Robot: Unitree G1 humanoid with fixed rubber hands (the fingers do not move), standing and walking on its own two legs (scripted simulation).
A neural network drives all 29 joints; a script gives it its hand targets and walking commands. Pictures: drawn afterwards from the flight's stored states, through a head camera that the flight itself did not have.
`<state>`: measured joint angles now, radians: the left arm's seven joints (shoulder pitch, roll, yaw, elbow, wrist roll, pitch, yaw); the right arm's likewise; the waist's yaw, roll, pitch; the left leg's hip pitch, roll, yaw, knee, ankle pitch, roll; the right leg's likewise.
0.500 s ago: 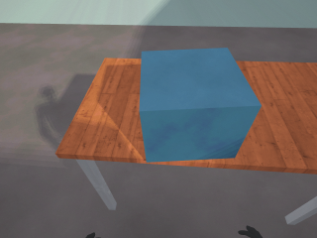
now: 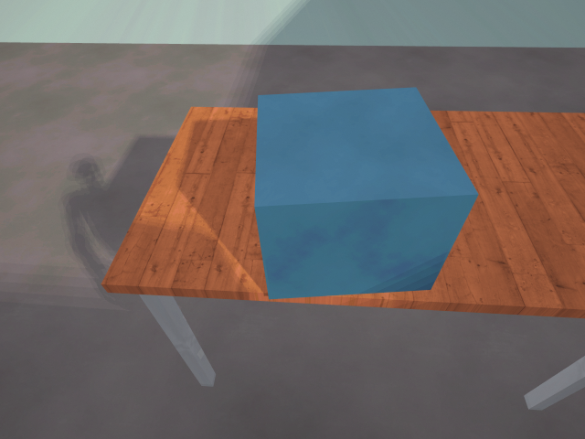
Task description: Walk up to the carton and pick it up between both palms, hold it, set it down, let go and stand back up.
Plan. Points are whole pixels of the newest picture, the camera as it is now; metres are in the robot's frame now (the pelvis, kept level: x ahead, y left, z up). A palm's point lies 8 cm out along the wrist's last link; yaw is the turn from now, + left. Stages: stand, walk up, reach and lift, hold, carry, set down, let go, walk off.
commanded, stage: stand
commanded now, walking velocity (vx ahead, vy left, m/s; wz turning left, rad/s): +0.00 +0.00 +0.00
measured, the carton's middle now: (343, 191) +0.52 -0.06 +0.03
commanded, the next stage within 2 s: walk up in 1.40 s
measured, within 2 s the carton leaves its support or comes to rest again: neither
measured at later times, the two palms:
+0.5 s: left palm out of the picture +0.02 +0.23 -0.13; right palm out of the picture +0.02 -0.23 -0.13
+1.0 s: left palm out of the picture -0.02 +0.21 -0.14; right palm out of the picture -0.02 -0.22 -0.14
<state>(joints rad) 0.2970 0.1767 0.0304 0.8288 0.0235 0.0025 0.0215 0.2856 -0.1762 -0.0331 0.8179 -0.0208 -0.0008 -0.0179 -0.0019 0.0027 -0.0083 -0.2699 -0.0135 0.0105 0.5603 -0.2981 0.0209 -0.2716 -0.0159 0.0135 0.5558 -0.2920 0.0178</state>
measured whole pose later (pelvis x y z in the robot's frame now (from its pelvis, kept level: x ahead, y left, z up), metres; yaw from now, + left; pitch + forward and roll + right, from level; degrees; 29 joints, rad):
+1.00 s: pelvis +0.00 +0.00 +0.01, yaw +0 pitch -2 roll +0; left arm 0.32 0.13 0.02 1.12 0.01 0.00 0.04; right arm 0.30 -0.13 -0.02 1.13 -0.01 0.00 -0.04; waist 0.00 0.00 0.02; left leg -0.18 -0.02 0.01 0.44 -0.24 0.02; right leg -0.18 -0.02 0.01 0.45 -0.24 0.02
